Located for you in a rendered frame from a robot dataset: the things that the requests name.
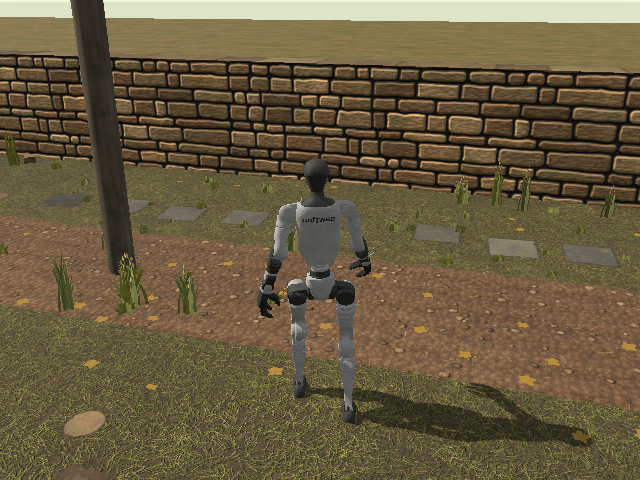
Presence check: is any right robot upper arm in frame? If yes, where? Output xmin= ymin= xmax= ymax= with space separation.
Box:
xmin=338 ymin=200 xmax=365 ymax=252

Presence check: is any left robot forearm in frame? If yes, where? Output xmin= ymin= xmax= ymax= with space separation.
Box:
xmin=260 ymin=245 xmax=282 ymax=294

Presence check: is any right robot forearm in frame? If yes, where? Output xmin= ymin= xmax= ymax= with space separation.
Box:
xmin=355 ymin=237 xmax=371 ymax=266

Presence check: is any left robot hand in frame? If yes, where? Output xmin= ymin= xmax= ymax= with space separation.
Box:
xmin=257 ymin=290 xmax=280 ymax=318

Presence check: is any right robot foot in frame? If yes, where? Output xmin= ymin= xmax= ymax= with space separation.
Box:
xmin=341 ymin=399 xmax=356 ymax=424

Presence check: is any left robot upper arm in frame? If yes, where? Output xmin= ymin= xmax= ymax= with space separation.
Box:
xmin=272 ymin=203 xmax=297 ymax=260

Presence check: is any right robot hand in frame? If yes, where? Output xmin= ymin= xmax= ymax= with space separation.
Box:
xmin=349 ymin=261 xmax=372 ymax=277

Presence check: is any robot left shin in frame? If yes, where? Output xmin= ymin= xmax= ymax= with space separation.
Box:
xmin=291 ymin=323 xmax=306 ymax=385

